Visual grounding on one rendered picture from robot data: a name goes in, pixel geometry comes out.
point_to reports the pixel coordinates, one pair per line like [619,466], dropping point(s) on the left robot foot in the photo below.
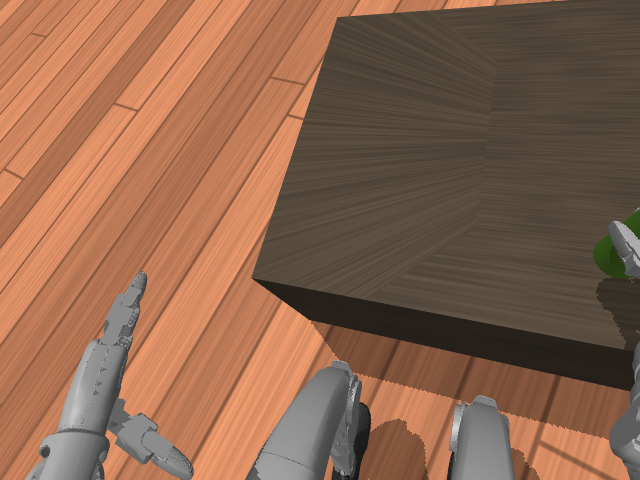
[360,444]

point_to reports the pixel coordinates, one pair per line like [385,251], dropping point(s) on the left robot hand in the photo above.
[92,401]

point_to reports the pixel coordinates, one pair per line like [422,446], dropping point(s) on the right robot arm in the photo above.
[624,437]

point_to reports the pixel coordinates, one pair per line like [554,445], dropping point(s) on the bottle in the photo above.
[606,256]

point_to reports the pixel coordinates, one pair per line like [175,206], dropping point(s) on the right robot hand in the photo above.
[627,246]

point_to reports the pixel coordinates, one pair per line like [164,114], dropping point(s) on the left robot arm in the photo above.
[71,455]

